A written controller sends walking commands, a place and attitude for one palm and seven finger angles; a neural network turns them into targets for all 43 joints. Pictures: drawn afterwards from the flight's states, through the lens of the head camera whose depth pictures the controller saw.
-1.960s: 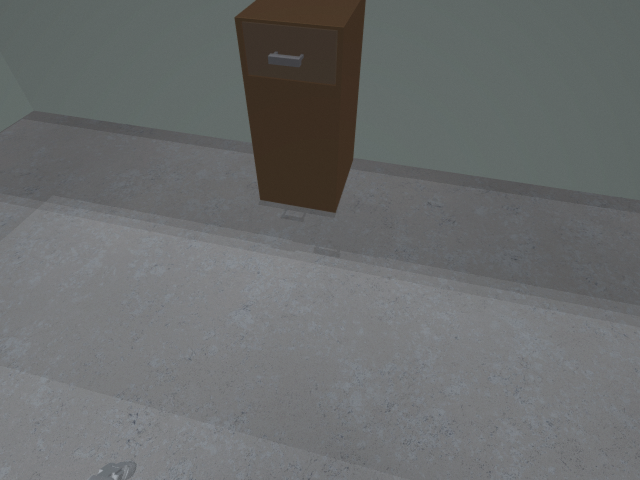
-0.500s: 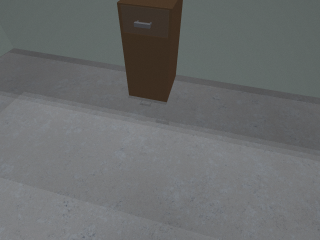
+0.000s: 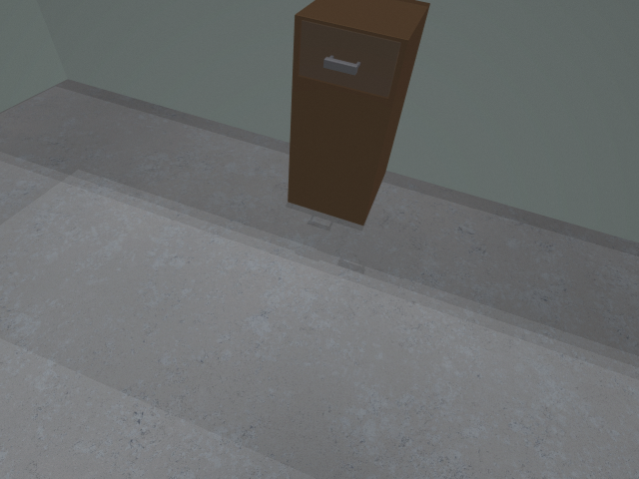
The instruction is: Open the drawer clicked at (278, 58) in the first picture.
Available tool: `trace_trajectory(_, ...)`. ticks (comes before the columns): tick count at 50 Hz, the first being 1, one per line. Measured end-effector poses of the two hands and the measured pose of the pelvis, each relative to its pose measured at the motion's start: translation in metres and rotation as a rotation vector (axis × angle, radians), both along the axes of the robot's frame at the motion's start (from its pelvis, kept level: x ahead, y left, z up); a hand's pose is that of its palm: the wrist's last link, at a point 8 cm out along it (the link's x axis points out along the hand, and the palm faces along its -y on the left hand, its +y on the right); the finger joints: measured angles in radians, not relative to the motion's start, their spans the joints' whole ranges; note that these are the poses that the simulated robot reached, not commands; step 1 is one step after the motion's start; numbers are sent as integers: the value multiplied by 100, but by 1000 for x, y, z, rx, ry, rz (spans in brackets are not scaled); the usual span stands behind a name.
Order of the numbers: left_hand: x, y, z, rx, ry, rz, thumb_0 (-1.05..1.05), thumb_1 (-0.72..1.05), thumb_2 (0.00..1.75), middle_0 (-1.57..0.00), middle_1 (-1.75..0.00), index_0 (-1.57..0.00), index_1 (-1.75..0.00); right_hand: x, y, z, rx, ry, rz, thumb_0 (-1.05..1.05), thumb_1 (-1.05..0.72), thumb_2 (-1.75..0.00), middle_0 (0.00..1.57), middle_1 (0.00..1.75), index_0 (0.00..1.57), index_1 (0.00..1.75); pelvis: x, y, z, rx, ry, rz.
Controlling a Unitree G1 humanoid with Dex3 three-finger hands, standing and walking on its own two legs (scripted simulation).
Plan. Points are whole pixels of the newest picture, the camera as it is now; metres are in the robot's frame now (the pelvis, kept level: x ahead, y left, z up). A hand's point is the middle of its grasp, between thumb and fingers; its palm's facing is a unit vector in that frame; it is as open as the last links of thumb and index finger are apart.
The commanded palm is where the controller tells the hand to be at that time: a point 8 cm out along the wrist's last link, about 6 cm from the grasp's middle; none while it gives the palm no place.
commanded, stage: walk to a spot facing it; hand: left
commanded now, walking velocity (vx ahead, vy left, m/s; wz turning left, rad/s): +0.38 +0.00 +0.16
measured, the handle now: (342, 63) +1.34 -0.02 -0.05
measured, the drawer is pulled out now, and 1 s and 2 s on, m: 0.00 0.00 0.00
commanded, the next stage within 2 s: turn to face it in 0.82 s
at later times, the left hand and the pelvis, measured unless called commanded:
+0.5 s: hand (234, 359) +0.35 +0.15 -0.17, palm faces +0.05 -0.99 -0.16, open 7.4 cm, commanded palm none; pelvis +0.23 -0.02 -0.02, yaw +5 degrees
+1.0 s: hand (217, 374) +0.32 +0.18 -0.19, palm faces +0.35 -0.92 -0.14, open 7.4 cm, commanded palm none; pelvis +0.45 +0.05 -0.01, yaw +15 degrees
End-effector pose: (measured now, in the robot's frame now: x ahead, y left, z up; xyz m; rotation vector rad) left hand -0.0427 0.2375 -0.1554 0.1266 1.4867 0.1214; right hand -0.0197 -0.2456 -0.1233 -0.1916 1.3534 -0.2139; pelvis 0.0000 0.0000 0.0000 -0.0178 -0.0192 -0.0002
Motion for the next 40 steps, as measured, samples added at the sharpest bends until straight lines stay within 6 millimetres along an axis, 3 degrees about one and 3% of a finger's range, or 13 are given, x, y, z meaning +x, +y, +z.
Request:
trace_trajectory(4,38,7,12,-7,-39,9,1,90,90,-20,-30,-20,-30,-4,29,7,38,75,-21,0,-90,-90,20,30,20,29,26,9,11,-1,7,30)
trace_trajectory(11,136,6,20,-9,-175,32,1,91,90,-19,-30,-20,-30,5,62,10,100,200,-54,0,-90,-90,21,30,20,29,78,13,16,2,10,62)
trace_trajectory(17,240,-9,17,-23,-261,-5,1,91,90,-19,-30,-20,-30,42,63,3,118,245,-92,0,-90,-90,21,30,20,30,135,5,7,14,12,64)
trace_trajectory(22,338,-29,12,-14,-358,-47,1,91,90,-19,-30,-20,-30,87,47,-15,125,297,-106,0,-90,-90,21,30,20,30,196,-9,-10,16,13,72)
trace_trajectory(24,367,-34,9,4,-410,-37,1,91,90,-19,-30,-20,-30,113,34,-24,128,316,-91,0,-90,-90,21,30,20,30,221,-17,-18,16,5,81)
trace_trajectory(27,382,-36,14,20,-426,13,0,91,90,-20,-30,-20,-30,174,13,-29,110,260,-44,0,-90,-90,21,30,20,29,249,-24,-15,6,-17,106)
trace_trajectory(33,367,-24,26,83,-301,107,-1,94,90,-20,-30,-20,-30,330,-13,-17,62,21,73,0,-91,-90,20,30,19,29,301,-26,4,2,-15,135)
trace_trajectory(36,355,-21,27,84,-213,135,-1,94,90,-20,-30,-20,-30,399,-10,-8,58,-76,119,0,-91,-90,20,30,19,29,327,-22,9,-3,-6,152)
trace_trajectory(40,344,-23,25,56,-116,195,0,93,90,-19,-30,-20,-30,476,8,0,71,-142,196,0,-91,-90,20,30,19,29,362,-11,11,-10,4,184)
